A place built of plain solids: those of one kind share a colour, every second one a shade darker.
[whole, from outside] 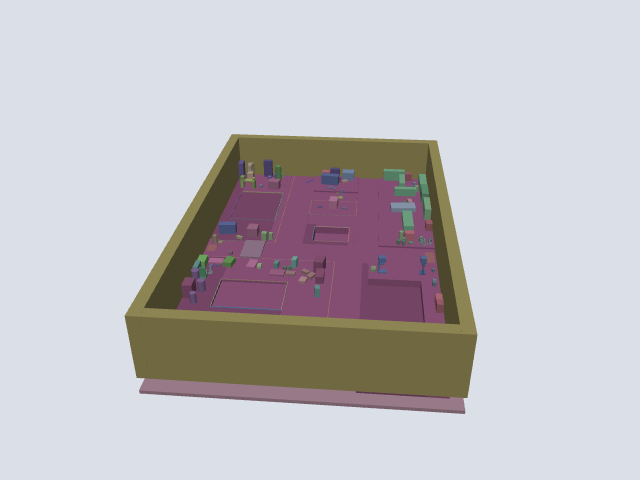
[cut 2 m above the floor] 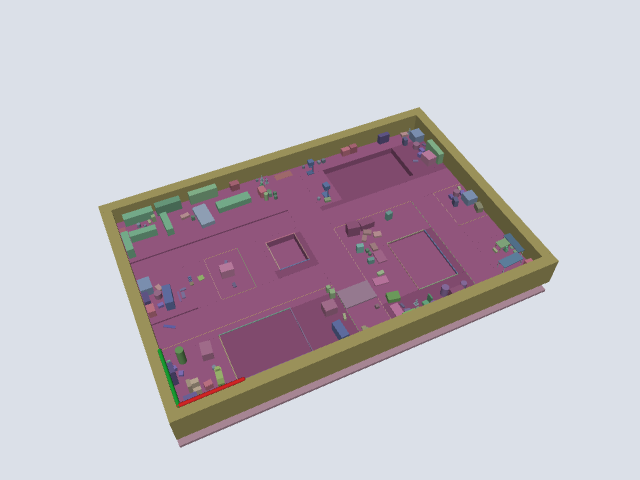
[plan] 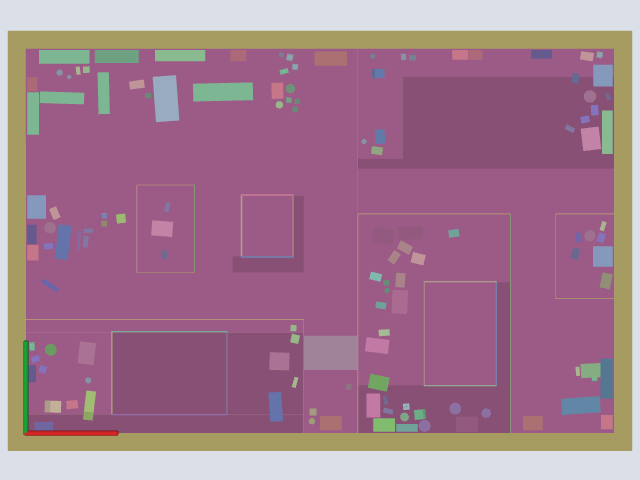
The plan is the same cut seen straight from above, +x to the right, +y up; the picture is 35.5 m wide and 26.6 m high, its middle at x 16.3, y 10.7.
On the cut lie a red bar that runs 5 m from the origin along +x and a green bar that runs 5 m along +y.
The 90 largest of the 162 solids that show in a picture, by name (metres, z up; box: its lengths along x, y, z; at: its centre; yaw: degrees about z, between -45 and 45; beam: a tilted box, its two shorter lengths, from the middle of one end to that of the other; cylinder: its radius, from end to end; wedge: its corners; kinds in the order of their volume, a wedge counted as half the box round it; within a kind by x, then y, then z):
{
 "floor_1": {"box": [4.05, 4.85, 1.16], "at": [2.02, 11.32, -0.42]},
 "floor_2": {"box": [4.8, 4.53, 2.1], "at": [2.4, 3.31, -1.05]},
 "floor_3": {"box": [2.1, 4.85, 1.0], "at": [5.1, 11.32, -0.5]},
 "floor_4": {"box": [15.4, 1.05, 2.1], "at": [7.7, 0.53, -1.05]},
 "floor_5": {"box": [15.4, 0.72, 2.1], "at": [7.7, 5.94, -1.05]},
 "floor_6": {"box": [15.4, 2.6, 1.0], "at": [7.7, 7.6, -0.5]},
 "floor_7": {"box": [15.4, 2.3, 1.0], "at": [7.7, 14.9, -0.5]},
 "floor_8": {"box": [15.4, 5.25, 1.16], "at": [7.7, 18.68, -0.42]},
 "floor_9": {"box": [3.2, 4.85, 1.0], "at": [7.75, 11.32, -0.5]},
 "floor_10": {"box": [6.3, 4.53, 2.1], "at": [7.95, 3.31, -1.05]},
 "floor_11": {"box": [2.1, 4.85, 1.0], "at": [10.4, 11.32, -0.5]},
 "floor_12": {"box": [0.55, 3.35, 2.1], "at": [11.72, 11.47, -1.05]},
 "floor_13": {"box": [4.3, 4.53, 2.1], "at": [13.25, 3.31, -1.05]},
 "floor_14": {"box": [2.76, 3.35, 1.39], "at": [13.38, 11.47, -1.4]},
 "floor_15": {"box": [3.95, 0.9, 2.1], "at": [13.43, 9.35, -1.05]},
 "floor_16": {"box": [3.95, 0.6, 2.1], "at": [13.43, 13.45, -1.05]},
 "floor_17": {"box": [0.64, 3.35, 2.1], "at": [15.08, 11.47, -1.05]},
 "floor_18": {"box": [3.0, 21.3, 1.0], "at": [16.9, 10.65, -0.5]},
 "floor_19": {"box": [2.45, 4.53, 2.1], "at": [19.62, 17.46, -1.05]},
 "floor_20": {"box": [3.7, 5.71, 2.1], "at": [20.25, 5.5, -1.05]},
 "floor_21": {"box": [8.45, 2.65, 2.1], "at": [22.62, 1.32, -1.05]},
 "floor_22": {"box": [8.45, 3.79, 2.1], "at": [22.62, 10.26, -1.05]},
 "floor_23": {"box": [3.94, 5.71, 1.94], "at": [24.07, 5.5, -1.13]},
 "floor_24": {"box": [8.07, 4.53, 1.42], "at": [24.89, 17.46, -1.39]},
 "floor_25": {"box": [14.2, 2.5, 1.0], "at": [25.5, 13.4, -0.5]},
 "floor_26": {"box": [14.2, 0.55, 2.1], "at": [25.5, 14.93, -1.05]},
 "floor_27": {"box": [14.2, 1.57, 2.1], "at": [25.5, 20.52, -1.05]},
 "floor_28": {"box": [0.81, 5.71, 2.1], "at": [26.45, 5.5, -1.05]},
 "floor_29": {"box": [2.5, 12.15, 1.0], "at": [28.1, 6.08, -0.5]},
 "floor_30": {"box": [3.68, 4.53, 2.1], "at": [30.76, 17.46, -1.05]},
 "floor_31": {"box": [3.25, 4.95, 1.0], "at": [30.98, 2.48, -0.5]},
 "floor_32": {"box": [3.25, 2.5, 1.0], "at": [30.98, 6.2, -0.5]},
 "floor_33": {"box": [3.25, 4.7, 1.0], "at": [30.98, 9.8, -0.5]},
 "wall_1": {"box": [1.0, 21.3, 5.5], "at": [-0.5, 10.65, 1.75]},
 "wall_2": {"box": [34.6, 1.0, 5.5], "at": [16.3, -0.5, 1.75]},
 "wall_3": {"box": [34.6, 1.0, 5.5], "at": [16.3, 21.8, 1.75]},
 "wall_4": {"box": [1.0, 21.3, 5.5], "at": [33.1, 10.65, 1.75]},
 "floor_base_1": {"box": [34.6, 23.3, 0.3], "at": [16.3, 10.65, -2.35]},
 "board_stack_1": {"box": [0.66, 2.36, 1.15], "at": [0.4, 17.71, 0.73]},
 "board_stack_2": {"box": [2.46, 0.65, 0.87], "at": [2.0, 18.57, 0.59], "yaw": -1.8},
 "board_stack_3": {"box": [2.79, 0.77, 0.97], "at": [2.13, 20.84, 0.65]},
 "board_stack_4": {"box": [0.63, 2.32, 0.84], "at": [4.31, 18.84, 0.58], "yaw": 1.4},
 "board_stack_5": {"box": [2.43, 0.72, 1.15], "at": [5.04, 20.87, 0.73]},
 "board_stack_6": {"box": [3.32, 0.99, 0.65], "at": [10.93, 18.91, 0.48], "yaw": 1.3},
 "bar_rack_1": {"box": [2.79, 0.63, 1.21], "at": [8.55, 20.91, 0.77]},
 "bar_rack_2": {"box": [0.6, 2.42, 1.36], "at": [32.23, 16.67, 0.68]},
 "table_saw_1": {"box": [0.9, 1.22, 0.92], "at": [3.38, 4.43, 0.46], "yaw": -6.6},
 "table_saw_2": {"box": [1.17, 0.84, 0.98], "at": [7.55, 11.33, 0.49], "yaw": -4.3},
 "table_saw_3": {"box": [1.1, 0.98, 0.89], "at": [14.05, 3.98, 0.45], "yaw": -1.8},
 "table_saw_4": {"box": [1.0, 1.25, 0.9], "at": [31.32, 16.31, 0.45], "yaw": 6.8},
 "forge_hearth_1": {"box": [1.05, 1.3, 0.92], "at": [0.59, 12.53, 0.62]},
 "forge_hearth_2": {"box": [1.1, 1.13, 0.8], "at": [31.98, 9.79, 0.4]},
 "forge_hearth_3": {"box": [1.09, 1.21, 0.91], "at": [31.98, 19.81, 0.46]},
 "tool_cabinet_1": {"box": [0.49, 0.95, 1.96], "at": [0.32, 3.28, 0.98]},
 "tool_cabinet_2": {"box": [0.52, 1.07, 1.09], "at": [0.33, 11.01, 0.7]},
 "tool_cabinet_3": {"box": [1.03, 0.55, 1.95], "at": [0.99, 0.34, 0.97]},
 "tool_cabinet_4": {"box": [1.16, 0.49, 1.02], "at": [28.58, 20.98, 0.51]},
 "pallet_load_1": {"box": [1.17, 0.86, 1.14], "at": [19.8, 10.92, 0.57], "yaw": -10.1},
 "pallet_load_2": {"box": [1.38, 0.7, 0.69], "at": [21.32, 11.08, 0.34], "yaw": 0.8},
 "pallet_load_3": {"box": [1.21, 0.85, 1.25], "at": [24.44, 0.49, 0.62]},
 "offcut_bin_1": {"box": [0.56, 0.78, 0.82], "at": [0.35, 19.34, 0.57]},
 "offcut_bin_2": {"box": [0.63, 0.86, 0.77], "at": [0.39, 9.99, 0.55]},
 "offcut_bin_3": {"box": [0.64, 0.46, 0.64], "at": [2.56, 1.58, 0.32], "yaw": 6.0},
 "offcut_bin_4": {"box": [0.87, 0.62, 0.79], "at": [11.78, 20.92, 0.56]},
 "offcut_bin_5": {"box": [0.65, 0.89, 0.77], "at": [13.94, 18.97, 0.55], "yaw": 1.8},
 "offcut_bin_6": {"box": [0.89, 0.55, 0.72], "at": [24.07, 20.95, 0.36]},
 "offcut_bin_7": {"box": [0.74, 0.54, 0.82], "at": [24.94, 20.96, 0.41]},
 "offcut_bin_8": {"box": [0.66, 0.79, 0.75], "at": [32.2, 0.6, 0.38]},
 "planer_1": {"box": [0.73, 1.91, 1.07], "at": [2.07, 10.57, 0.69], "yaw": -6.5},
 "planer_2": {"box": [0.71, 1.63, 1.01], "at": [13.85, 1.45, 0.51], "yaw": 4.1},
 "sheet_stack_1": {"box": [1.3, 2.52, 0.46], "at": [7.77, 18.53, 0.39], "yaw": 4.2},
 "step_hump_1": {"box": [3.0, 1.9, 0.2], "at": [16.9, 4.45, 0.05]},
 "sack_pile_1": {"box": [1.09, 0.8, 0.48], "at": [19.55, 2.79, 0.24], "yaw": -11.7},
 "sack_pile_2": {"box": [1.22, 0.75, 0.66], "at": [19.85, 0.45, 0.33]},
 "crate_stack_1": {"box": [0.64, 0.43, 0.84], "at": [19.39, 8.66, 0.42], "yaw": -13.9},
 "crate_stack_2": {"box": [1.19, 0.44, 0.88], "at": [21.12, 0.29, 0.44]},
 "crate_stack_3": {"box": [0.59, 0.42, 0.86], "at": [23.72, 11.07, 0.43], "yaw": 9.5},
 "barrel_1": {"cylinder": 0.33, "from": [22.1, 0.4, 0.0], "to": [22.1, 0.4, 0.87]},
 "barrel_2": {"cylinder": 0.33, "from": [23.79, 1.36, 0.0], "to": [23.79, 1.36, 1.0]},
 "barrel_3": {"cylinder": 0.27, "from": [25.51, 1.1, 0.0], "to": [25.51, 1.1, 0.92]},
 "bandsaw_1": {"box": [0.31, 0.66, 0.98], "at": [1.2, 1.48, 1.47], "yaw": -1.9},
 "bandsaw_2": {"box": [0.91, 0.66, 0.98], "at": [1.5, 1.47, 0.49], "yaw": -1.9},
 "pallet_1": {"box": [0.76, 1.33, 0.2], "at": [19.26, 1.53, 0.05], "yaw": 0.2},
 "pallet_2": {"box": [1.29, 0.79, 0.2], "at": [19.47, 4.85, 0.05], "yaw": -6.9},
 "pallet_3": {"box": [0.86, 1.31, 0.2], "at": [20.72, 7.27, 0.05], "yaw": -2.4},
 "dust_extractor_1": {"cylinder": 0.33, "from": [1.38, 4.62, 0.0], "to": [1.38, 4.62, 1.76]},
 "quench_tub_1": {"cylinder": 0.32, "from": [1.34, 11.38, 0.16], "to": [1.34, 11.38, 0.75]},
 "quench_tub_2": {"cylinder": 0.34, "from": [31.26, 18.66, 0.0], "to": [31.26, 18.66, 0.57]},
 "coal_bin_1": {"box": [0.57, 0.85, 0.6], "at": [32.16, 8.44, 0.3], "yaw": -11.6},
 "anvil_block_1": {"box": [0.41, 0.64, 0.78], "at": [30.46, 9.94, 0.39], "yaw": -15.9}
}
